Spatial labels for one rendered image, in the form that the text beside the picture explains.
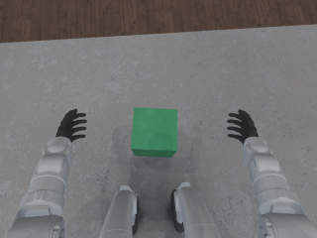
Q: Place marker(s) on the robot right forearm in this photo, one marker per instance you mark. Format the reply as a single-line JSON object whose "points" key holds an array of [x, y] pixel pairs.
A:
{"points": [[273, 193]]}

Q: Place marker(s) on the left robot hand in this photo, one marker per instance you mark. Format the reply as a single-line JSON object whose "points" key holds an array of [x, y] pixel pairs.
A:
{"points": [[66, 125]]}

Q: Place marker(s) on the robot left forearm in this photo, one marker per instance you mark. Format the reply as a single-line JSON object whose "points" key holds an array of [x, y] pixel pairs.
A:
{"points": [[46, 190]]}

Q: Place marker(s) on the robot left thigh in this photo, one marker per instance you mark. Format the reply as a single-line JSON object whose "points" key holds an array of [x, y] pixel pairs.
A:
{"points": [[119, 219]]}

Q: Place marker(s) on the right robot hand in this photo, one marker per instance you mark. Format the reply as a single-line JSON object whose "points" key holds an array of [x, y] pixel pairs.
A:
{"points": [[247, 125]]}

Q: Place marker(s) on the robot right upper arm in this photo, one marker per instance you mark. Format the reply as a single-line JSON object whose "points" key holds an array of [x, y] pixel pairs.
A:
{"points": [[285, 225]]}

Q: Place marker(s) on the robot left upper arm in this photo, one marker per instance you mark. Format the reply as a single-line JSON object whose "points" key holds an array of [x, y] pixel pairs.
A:
{"points": [[45, 226]]}

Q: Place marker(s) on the robot thigh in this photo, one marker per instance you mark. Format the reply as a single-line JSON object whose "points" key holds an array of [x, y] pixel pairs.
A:
{"points": [[119, 219], [197, 221]]}

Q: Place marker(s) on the carton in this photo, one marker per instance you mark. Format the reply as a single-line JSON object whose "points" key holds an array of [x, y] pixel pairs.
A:
{"points": [[154, 132]]}

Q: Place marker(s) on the robot right thigh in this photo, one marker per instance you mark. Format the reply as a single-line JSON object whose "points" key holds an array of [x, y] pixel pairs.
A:
{"points": [[197, 221]]}

